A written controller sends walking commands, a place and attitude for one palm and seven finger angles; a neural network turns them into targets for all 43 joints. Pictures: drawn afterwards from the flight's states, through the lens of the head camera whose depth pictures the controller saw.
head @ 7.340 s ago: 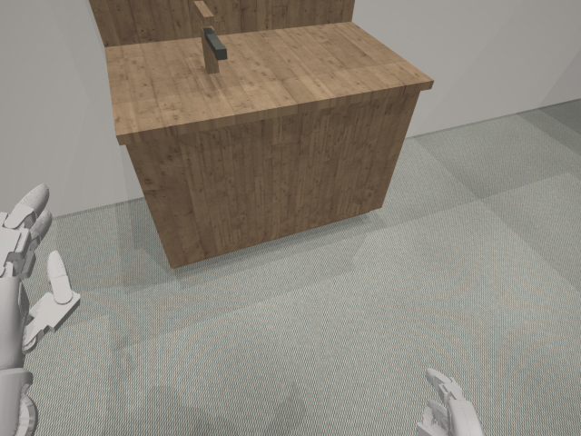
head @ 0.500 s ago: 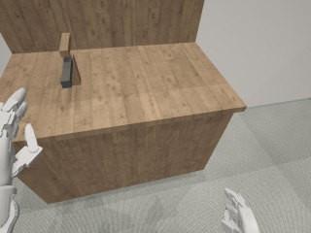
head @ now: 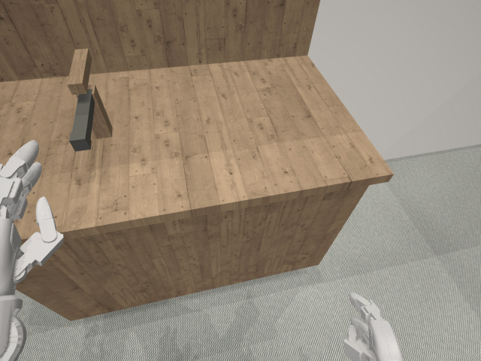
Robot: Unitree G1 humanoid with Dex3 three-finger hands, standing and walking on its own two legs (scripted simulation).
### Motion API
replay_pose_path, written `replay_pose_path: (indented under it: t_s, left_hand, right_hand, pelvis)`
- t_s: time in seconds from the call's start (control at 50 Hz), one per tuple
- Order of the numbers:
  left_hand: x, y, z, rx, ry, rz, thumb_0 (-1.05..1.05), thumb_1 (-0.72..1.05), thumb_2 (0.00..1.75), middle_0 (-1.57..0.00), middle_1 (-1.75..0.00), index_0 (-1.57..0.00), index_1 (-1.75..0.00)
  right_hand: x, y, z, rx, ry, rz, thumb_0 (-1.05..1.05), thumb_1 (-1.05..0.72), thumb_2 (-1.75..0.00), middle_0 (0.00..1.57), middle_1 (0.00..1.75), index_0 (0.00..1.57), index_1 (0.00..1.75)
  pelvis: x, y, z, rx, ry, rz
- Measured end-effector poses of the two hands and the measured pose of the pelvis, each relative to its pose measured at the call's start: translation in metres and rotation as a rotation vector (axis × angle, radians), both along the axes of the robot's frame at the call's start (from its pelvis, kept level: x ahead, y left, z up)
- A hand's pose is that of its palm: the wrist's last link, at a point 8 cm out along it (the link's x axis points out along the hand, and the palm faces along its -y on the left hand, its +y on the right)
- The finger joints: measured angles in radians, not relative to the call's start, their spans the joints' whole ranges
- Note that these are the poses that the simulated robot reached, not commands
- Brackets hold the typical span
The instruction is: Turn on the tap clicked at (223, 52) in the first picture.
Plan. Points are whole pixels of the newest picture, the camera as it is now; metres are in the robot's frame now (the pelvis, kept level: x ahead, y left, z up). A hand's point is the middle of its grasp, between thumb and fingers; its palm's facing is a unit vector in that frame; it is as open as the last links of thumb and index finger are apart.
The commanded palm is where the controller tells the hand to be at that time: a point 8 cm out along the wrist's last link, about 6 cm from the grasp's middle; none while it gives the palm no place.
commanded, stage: come to a stop and stand still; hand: left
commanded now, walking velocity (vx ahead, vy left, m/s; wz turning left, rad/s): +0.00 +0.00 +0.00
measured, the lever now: (80, 141) +0.46 +0.35 +0.07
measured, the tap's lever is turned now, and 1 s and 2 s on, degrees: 0 0 0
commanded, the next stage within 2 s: look again from close up in 0.26 s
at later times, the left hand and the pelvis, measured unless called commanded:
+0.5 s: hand (53, 238) +0.22 +0.25 +0.15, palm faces +0.41 -0.85 -0.35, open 7.4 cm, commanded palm +0.16 +0.28 +0.17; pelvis +0.01 +0.00 +0.00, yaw +1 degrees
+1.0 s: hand (54, 239) +0.22 +0.25 +0.15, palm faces +0.43 -0.84 -0.35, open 7.4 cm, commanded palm +0.17 +0.28 +0.17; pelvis +0.01 +0.00 -0.01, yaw +0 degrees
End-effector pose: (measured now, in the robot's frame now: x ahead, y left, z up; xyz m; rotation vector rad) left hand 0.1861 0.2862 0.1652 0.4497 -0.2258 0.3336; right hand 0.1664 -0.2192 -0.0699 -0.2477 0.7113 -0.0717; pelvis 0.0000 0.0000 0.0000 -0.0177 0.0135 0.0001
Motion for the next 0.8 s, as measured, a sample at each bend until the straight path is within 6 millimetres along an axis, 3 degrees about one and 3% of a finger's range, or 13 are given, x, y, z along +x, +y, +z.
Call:
replay_pose_path:
  t_s: [0.14,0.28,0.8]
  left_hand:
    - [0.006,0.000,0.004,0.011,0.003,0.006,0.01,0.89,0.90,-0.21,-0.31,-0.21,-0.30]
    - [0.002,0.001,0.003,-0.015,-0.006,0.031,0.01,0.89,0.90,-0.21,-0.31,-0.21,-0.30]
    - [-0.018,0.007,0.000,-0.027,0.006,0.042,0.01,0.89,0.90,-0.21,-0.31,-0.21,-0.30]
  right_hand:
    - [0.023,-0.004,0.005,-0.008,-0.024,-0.011,0.02,-0.90,-0.90,0.20,0.30,0.20,0.30]
    - [0.031,-0.001,0.008,-0.007,-0.037,-0.003,0.02,-0.90,-0.90,0.20,0.30,0.20,0.30]
    - [-0.010,0.001,-0.001,-0.009,0.025,-0.026,0.02,-0.90,-0.90,0.20,0.30,0.20,0.30]
  pelvis:
    - [0.011,-0.002,0.000,0.000,0.006,0.002]
    - [0.013,-0.003,0.000,0.000,0.000,0.005]
    - [-0.004,0.003,0.001,0.001,-0.013,0.017]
